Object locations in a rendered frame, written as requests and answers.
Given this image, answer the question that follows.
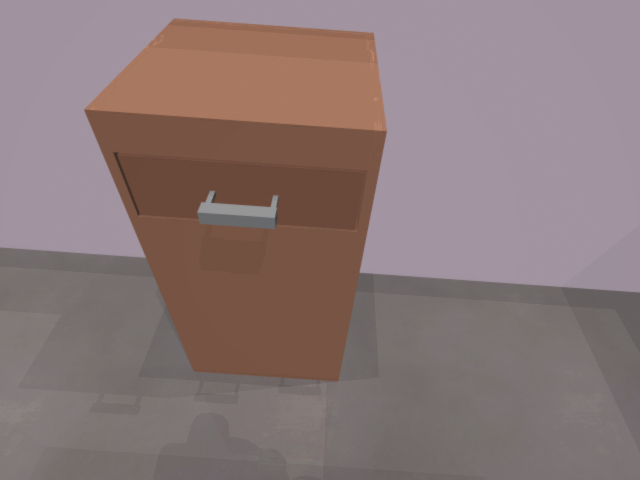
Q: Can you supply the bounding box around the cabinet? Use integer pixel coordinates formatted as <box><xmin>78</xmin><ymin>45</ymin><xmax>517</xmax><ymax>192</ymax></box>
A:
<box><xmin>84</xmin><ymin>18</ymin><xmax>387</xmax><ymax>381</ymax></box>

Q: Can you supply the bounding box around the drawer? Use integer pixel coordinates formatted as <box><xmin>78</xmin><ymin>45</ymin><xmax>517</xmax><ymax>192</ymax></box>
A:
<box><xmin>117</xmin><ymin>153</ymin><xmax>364</xmax><ymax>230</ymax></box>

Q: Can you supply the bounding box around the handle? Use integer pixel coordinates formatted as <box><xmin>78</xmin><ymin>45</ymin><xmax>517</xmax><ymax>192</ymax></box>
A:
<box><xmin>197</xmin><ymin>191</ymin><xmax>279</xmax><ymax>229</ymax></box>

